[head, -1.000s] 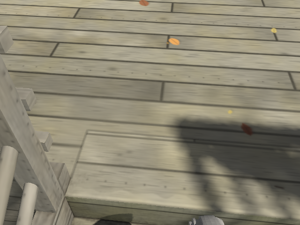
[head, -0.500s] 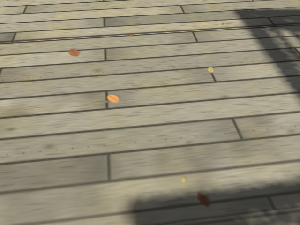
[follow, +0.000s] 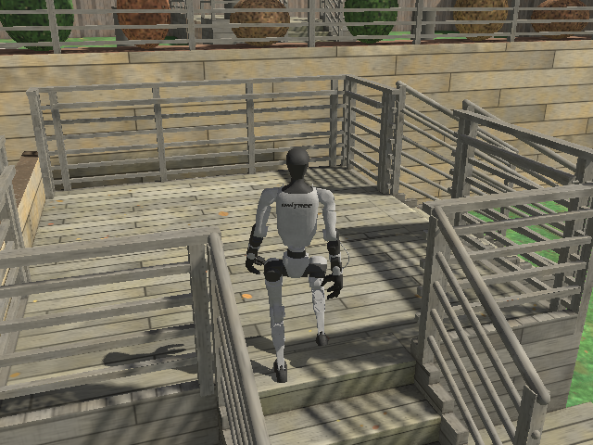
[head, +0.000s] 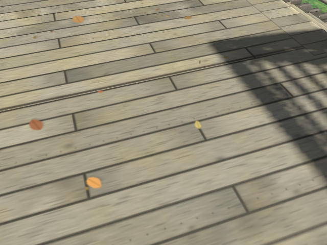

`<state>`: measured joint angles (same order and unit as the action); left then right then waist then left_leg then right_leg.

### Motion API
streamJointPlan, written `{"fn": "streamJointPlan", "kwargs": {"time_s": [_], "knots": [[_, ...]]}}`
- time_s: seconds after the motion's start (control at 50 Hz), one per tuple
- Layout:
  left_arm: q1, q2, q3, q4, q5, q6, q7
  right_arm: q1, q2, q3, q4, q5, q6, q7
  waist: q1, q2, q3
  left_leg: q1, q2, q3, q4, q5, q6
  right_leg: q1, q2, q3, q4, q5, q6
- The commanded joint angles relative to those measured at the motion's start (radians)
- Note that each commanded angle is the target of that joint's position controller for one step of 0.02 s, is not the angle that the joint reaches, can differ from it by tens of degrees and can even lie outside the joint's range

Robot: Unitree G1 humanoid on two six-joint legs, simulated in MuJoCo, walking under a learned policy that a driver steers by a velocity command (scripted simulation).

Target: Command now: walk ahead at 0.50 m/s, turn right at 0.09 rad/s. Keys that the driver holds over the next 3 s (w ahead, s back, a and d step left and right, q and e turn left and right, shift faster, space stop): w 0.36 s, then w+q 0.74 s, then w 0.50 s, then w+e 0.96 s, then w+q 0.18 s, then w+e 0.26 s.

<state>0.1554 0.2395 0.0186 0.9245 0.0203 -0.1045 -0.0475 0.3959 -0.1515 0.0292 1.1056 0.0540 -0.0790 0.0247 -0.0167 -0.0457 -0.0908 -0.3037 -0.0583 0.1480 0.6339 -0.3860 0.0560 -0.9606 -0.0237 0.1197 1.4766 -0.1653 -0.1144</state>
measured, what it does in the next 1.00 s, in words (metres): walks ahead, turning left: right foot, then left foot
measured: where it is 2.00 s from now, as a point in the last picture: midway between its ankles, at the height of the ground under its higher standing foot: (124, 149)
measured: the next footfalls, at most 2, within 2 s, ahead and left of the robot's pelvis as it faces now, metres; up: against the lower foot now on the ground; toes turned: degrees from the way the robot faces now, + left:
right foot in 0.28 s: +0.34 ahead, -0.14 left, +0.00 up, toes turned -3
left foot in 0.84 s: +0.65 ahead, +0.12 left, +0.00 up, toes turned +14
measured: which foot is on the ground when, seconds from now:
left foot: down 0.00-0.32, up 0.34-0.82, down 0.84-1.00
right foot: up 0.00-0.26, down 0.28-0.82, up 0.84-1.00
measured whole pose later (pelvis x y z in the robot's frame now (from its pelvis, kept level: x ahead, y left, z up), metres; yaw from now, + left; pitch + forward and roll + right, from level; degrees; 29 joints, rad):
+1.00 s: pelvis +0.58 +0.04 +0.02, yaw +17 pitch +3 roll +0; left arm 0.13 0.24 0.07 0.80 0.00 -0.14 0.02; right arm 0.22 -0.24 -0.09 0.83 0.01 -0.06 0.01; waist -0.03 -0.01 0.03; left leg -0.36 -0.11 0.00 0.46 -0.14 0.12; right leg -0.53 -0.06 0.05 1.27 -0.34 0.01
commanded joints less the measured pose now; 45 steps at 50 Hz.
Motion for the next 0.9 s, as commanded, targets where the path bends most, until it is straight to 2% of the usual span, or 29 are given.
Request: {"fn": "streamJointPlan", "kwargs": {"time_s": [0.02, 0.04, 0.06, 0.1, 0.14, 0.2, 0.26, 0.28, 0.3, 0.32, 0.34, 0.36, 0.38, 0.4, 0.42, 0.46, 0.5, 0.54, 0.56, 0.58, 0.6, 0.66, 0.7, 0.78, 0.82, 0.84, 0.86, 0.88, 0.9], "knots": [[0.043, 0.021, -0.007, -0.090, -0.090, -0.040, 0.022, -0.104, -0.109, -0.020, -0.179, 0.117, -0.081, 0.016, 0.039, -0.007, 0.050, 0.007, 0.201, -0.157, -0.445, 0.383, 0.010, 0.297, -0.097, -0.180, -0.276, -0.038, 0.094], [-0.304, 0.005, -0.009, -0.148, 0.060, -0.018, -0.025, -0.166, -0.130, -0.015, -0.115, -0.198, -0.058, -0.006, -0.033, 0.188, 0.240, -0.070, 0.181, -0.153, -0.427, 0.370, 0.105, 0.094, -0.089, -0.086, -0.347, 0.230, 0.061], [-0.285, 0.020, 0.002, -0.165, 0.057, 0.000, -0.044, -0.143, -0.148, -0.040, -0.152, -0.207, -0.046, -0.005, -0.053, 0.112, 0.136, 0.072, 0.193, -0.132, -0.389, 0.474, 0.153, 0.097, -0.058, -0.095, -0.491, 0.285, 0.054], [-0.210, -0.011, 0.002, -0.159, 0.038, 0.022, -0.046, -0.029, -0.135, -0.044, -0.100, -0.145, -0.052, 0.019, -0.028, 0.137, 0.092, 0.127, 0.226, -0.127, -0.399, 0.616, 0.186, 0.234, -0.040, -0.128, -0.622, 0.268, 0.062], [-0.218, 0.025, 0.025, -0.159, 0.036, 0.041, -0.026, 0.026, -0.114, -0.041, -0.065, -0.105, -0.063, 0.035, -0.019, 0.150, 0.117, 0.309, 0.299, -0.192, -0.416, 0.705, 0.213, 0.160, -0.039, -0.109, -0.702, 0.185, 0.060], [-0.265, 0.006, 0.035, -0.175, 0.035, 0.049, -0.007, 0.039, -0.095, -0.045, -0.049, -0.111, -0.060, 0.030, -0.022, 0.118, 0.129, 0.462, 0.323, -0.170, -0.403, 0.742, 0.181, 0.198, -0.036, -0.133, -0.869, 0.081, 0.043], [-0.276, 0.030, 0.059, -0.191, 0.010, 0.037, 0.001, 0.039, -0.156, -0.070, -0.052, -0.094, -0.036, 0.021, 0.013, 0.115, 0.089, 0.479, 0.293, -0.125, -0.301, 0.966, 0.142, 0.453, 0.040, -0.222, -1.014, 0.094, 0.006], [-0.215, 0.056, 0.071, -0.197, 0.010, 0.025, 0.010, 0.066, -0.176, -0.080, -0.053, -0.109, -0.039, 0.017, 0.025, 0.134, 0.045, 0.406, 0.269, -0.101, -0.221, 1.132, 0.110, 0.640, 0.068, -0.238, -0.957, 0.158, -0.036], [-0.074, 0.090, 0.080, -0.165, 0.000, 0.010, 0.017, 0.160, -0.122, -0.070, -0.061, -0.115, -0.053, 0.001, 0.025, 0.063, -0.126, 0.176, 0.212, -0.062, -0.020, 1.125, 0.045, 1.030, 0.016, -0.169, -0.822, 0.301, -0.128], [0.163, 0.094, 0.082, -0.100, 0.011, 0.014, 0.021, 0.175, -0.101, -0.055, -0.075, -0.117, -0.068, -0.002, 0.118, -0.071, -0.271, -0.137, 0.097, -0.058, 0.235, 0.709, -0.029, 1.401, -0.145, 0.117, -0.897, 0.275, -0.255], [0.439, 0.080, 0.076, -0.002, 0.042, 0.024, 0.030, 0.070, -0.114, -0.062, -0.089, -0.120, -0.054, 0.030, 0.206, -0.170, -0.290, -0.310, -0.040, -0.116, 0.543, -0.100, -0.048, 1.540, -0.313, 0.438, -1.113, 0.280, -0.336], [0.463, 0.130, 0.102, 0.039, 0.061, 0.006, 0.046, -0.091, -0.136, -0.085, -0.138, -0.096, -0.046, 0.052, 0.219, -0.087, -0.069, -0.480, 0.023, -0.252, 0.742, -0.042, 0.008, 1.374, -0.281, 0.418, -1.177, 0.102, -0.223], [0.340, 0.145, 0.113, 0.028, 0.051, -0.002, 0.055, -0.174, -0.134, -0.090, -0.155, -0.092, -0.057, 0.051, 0.174, -0.056, 0.086, -0.543, 0.084, -0.267, 0.789, 0.041, 0.053, 1.157, -0.268, 0.297, -1.207, 0.015, -0.170], [0.248, 0.023, 0.079, 0.012, 0.051, 0.002, 0.057, -0.132, -0.126, -0.095, -0.153, -0.115, -0.060, 0.038, 0.107, 0.001, 0.056, -0.466, 0.120, -0.278, 0.761, 0.109, 0.096, 1.039, -0.271, 0.210, -1.234, 0.079, -0.163], [0.175, -0.069, 0.047, 0.004, 0.041, 0.005, 0.052, -0.119, -0.065, -0.084, -0.157, -0.126, -0.053, 0.034, 0.047, 0.008, 0.058, -0.413, 0.149, -0.286, 0.749, 0.168, 0.105, 0.935, -0.273, 0.157, -1.259, 0.147, -0.154], [0.107, -0.121, 0.027, -0.023, 0.030, 0.004, 0.052, -0.100, 0.008, -0.072, -0.165, -0.122, -0.029, 0.040, -0.004, 0.018, 0.066, -0.396, 0.167, -0.276, 0.740, 0.159, 0.086, 0.823, -0.268, 0.073, -1.311, 0.178, -0.148], [0.105, -0.089, 0.031, -0.025, 0.036, -0.010, 0.054, -0.134, 0.010, -0.071, -0.181, -0.111, -0.025, 0.053, -0.011, 0.005, 0.072, -0.453, 0.173, -0.253, 0.691, 0.207, 0.077, 0.789, -0.237, -0.039, -1.353, 0.225, -0.146], [0.143, -0.087, 0.026, -0.015, 0.065, -0.031, 0.057, -0.170, -0.008, -0.073, -0.200, -0.116, -0.028, 0.064, -0.007, 0.014, 0.078, -0.459, 0.183, -0.223, 0.534, 0.356, 0.050, 0.774, -0.208, -0.148, -1.358, 0.352, -0.134], [0.118, 0.058, 0.061, -0.014, -0.009, -0.026, 0.058, -0.248, -0.100, -0.103, -0.247, 0.010, -0.007, -0.002, -0.020, 0.044, 0.123, -0.468, 0.182, -0.240, 0.448, 0.342, 0.013, 0.738, -0.174, -0.178, -1.334, 0.315, -0.059], [0.125, 0.083, 0.066, -0.017, -0.023, -0.027, 0.063, -0.287, -0.099, -0.095, -0.270, 0.008, -0.004, -0.025, -0.003, 0.037, 0.117, -0.433, 0.177, -0.217, 0.342, 0.387, -0.002, 0.711, -0.174, -0.191, -1.346, 0.291, -0.049], [0.148, 0.090, 0.066, -0.009, -0.019, -0.028, 0.070, -0.312, -0.084, -0.091, -0.283, -0.009, -0.003, -0.032, 0.006, 0.020, 0.122, -0.392, 0.172, -0.192, 0.251, 0.436, -0.009, 0.697, -0.178, -0.200, -1.360, 0.276, -0.046], [0.235, 0.076, 0.071, 0.035, -0.022, -0.014, 0.083, -0.399, -0.065, -0.087, -0.318, -0.026, 0.011, -0.025, 0.051, -0.023, 0.159, -0.397, 0.157, -0.148, 0.120, 0.496, 0.005, 0.807, -0.200, -0.232, -1.369, 0.225, -0.033], [0.254, 0.070, 0.077, 0.043, -0.022, -0.002, 0.081, -0.452, -0.068, -0.088, -0.338, -0.026, 0.014, -0.011, 0.062, 0.008, 0.182, -0.455, 0.157, -0.145, 0.053, 0.456, 0.029, 0.941, -0.228, -0.246, -1.331, 0.257, -0.025], [0.217, 0.112, 0.096, 0.022, -0.036, 0.017, 0.095, -0.446, -0.113, -0.107, -0.365, -0.027, 0.017, 0.013, 0.009, -0.038, 0.136, -0.332, 0.074, -0.057, 0.006, 0.267, 0.085, 1.084, -0.255, -0.300, -1.148, 0.768, 0.013], [0.167, 0.144, 0.102, -0.004, -0.037, 0.035, 0.101, -0.236, -0.185, -0.145, -0.319, -0.029, 0.022, 0.020, -0.110, -0.034, 0.028, -0.039, -0.012, -0.013, -0.076, 0.266, 0.134, 1.035, -0.209, -0.338, -0.821, 0.946, 0.053], [0.149, 0.128, 0.093, -0.038, -0.027, 0.029, 0.102, -0.065, -0.273, -0.178, -0.281, -0.039, 0.024, 0.008, -0.172, 0.052, -0.073, 0.294, 0.086, -0.204, -0.068, 0.332, 0.184, 0.766, -0.161, -0.333, -0.510, 0.693, 0.088], [0.256, -0.023, 0.041, -0.087, 0.000, 0.001, 0.074, -0.038, -0.354, -0.187, -0.289, -0.031, 0.017, 0.002, -0.064, 0.331, -0.193, 0.664, 0.343, -0.764, -0.169, 0.167, 0.386, 0.303, 0.060, -0.248, -0.105, -0.293, 0.156], [0.162, 0.049, 0.054, -0.107, -0.036, -0.048, 0.055, 0.004, -0.301, -0.167, -0.304, -0.044, 0.018, -0.007, -0.115, 0.269, -0.316, 0.731, 0.368, -0.960, -0.323, 0.113, 0.388, 0.200, 0.079, -0.021, 0.024, -0.362, 0.130], [0.074, 0.097, 0.066, -0.137, -0.070, -0.067, 0.050, -0.035, -0.246, -0.155, -0.305, -0.051, 0.015, -0.016, -0.118, 0.230, -0.199, 0.668, 0.342, -0.814, -0.325, 0.187, 0.327, 0.105, 0.024, -0.011, 0.025, -0.275, 0.110]]}}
